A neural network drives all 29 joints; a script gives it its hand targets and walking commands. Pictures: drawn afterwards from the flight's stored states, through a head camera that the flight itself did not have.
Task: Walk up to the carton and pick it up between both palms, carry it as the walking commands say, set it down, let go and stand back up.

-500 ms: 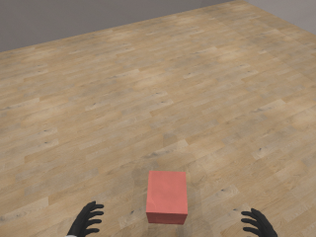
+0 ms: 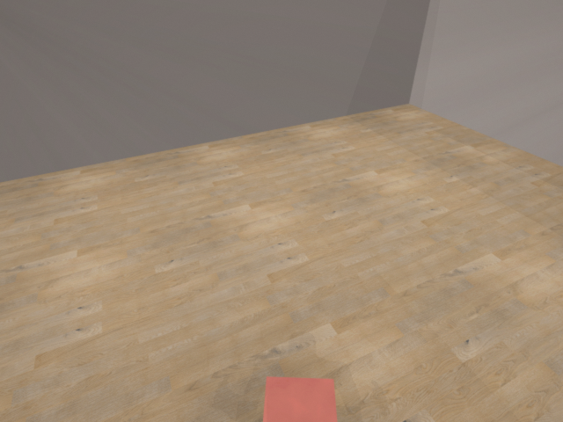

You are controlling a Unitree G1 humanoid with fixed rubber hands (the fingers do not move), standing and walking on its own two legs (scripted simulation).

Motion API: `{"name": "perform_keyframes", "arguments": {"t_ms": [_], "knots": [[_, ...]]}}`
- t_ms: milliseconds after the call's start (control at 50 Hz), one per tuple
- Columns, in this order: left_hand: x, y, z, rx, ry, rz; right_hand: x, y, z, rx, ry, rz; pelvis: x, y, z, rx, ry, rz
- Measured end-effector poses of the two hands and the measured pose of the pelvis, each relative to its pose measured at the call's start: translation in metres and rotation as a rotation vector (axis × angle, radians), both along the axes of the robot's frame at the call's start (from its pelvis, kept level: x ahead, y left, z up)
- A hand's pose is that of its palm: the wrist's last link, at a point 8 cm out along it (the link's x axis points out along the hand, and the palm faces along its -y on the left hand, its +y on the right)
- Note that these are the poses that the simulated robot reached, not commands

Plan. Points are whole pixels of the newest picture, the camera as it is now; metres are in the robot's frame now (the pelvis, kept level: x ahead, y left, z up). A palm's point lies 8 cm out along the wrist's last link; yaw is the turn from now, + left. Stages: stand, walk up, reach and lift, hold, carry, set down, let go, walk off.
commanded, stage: stand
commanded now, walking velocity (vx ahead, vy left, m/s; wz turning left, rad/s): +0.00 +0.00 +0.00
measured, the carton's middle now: out of the picture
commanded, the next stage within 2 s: none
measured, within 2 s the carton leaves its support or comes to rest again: neither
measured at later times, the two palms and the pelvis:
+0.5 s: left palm out of the picture +0.01 +0.30 -0.11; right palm out of the picture +0.01 -0.28 -0.11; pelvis -0.04 +0.01 +0.00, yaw -1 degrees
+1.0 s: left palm out of the picture -0.01 +0.30 -0.11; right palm out of the picture -0.01 -0.28 -0.11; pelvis -0.05 +0.01 +0.01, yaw -1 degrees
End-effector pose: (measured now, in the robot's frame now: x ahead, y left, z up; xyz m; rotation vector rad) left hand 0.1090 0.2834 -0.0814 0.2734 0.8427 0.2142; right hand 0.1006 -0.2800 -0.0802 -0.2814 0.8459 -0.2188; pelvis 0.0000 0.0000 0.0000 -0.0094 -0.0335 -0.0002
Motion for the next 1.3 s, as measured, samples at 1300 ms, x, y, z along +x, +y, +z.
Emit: {"name": "perform_keyframes", "arguments": {"t_ms": [1300], "knots": [[-0.102, 0.018, -0.027, 0.002, 0.324, 0.03, -0.096, -0.002, -0.029, 0.007, 0.319, -0.033, -0.047, 0.01, 0.01, 0.011, -0.021, -0.008]]}}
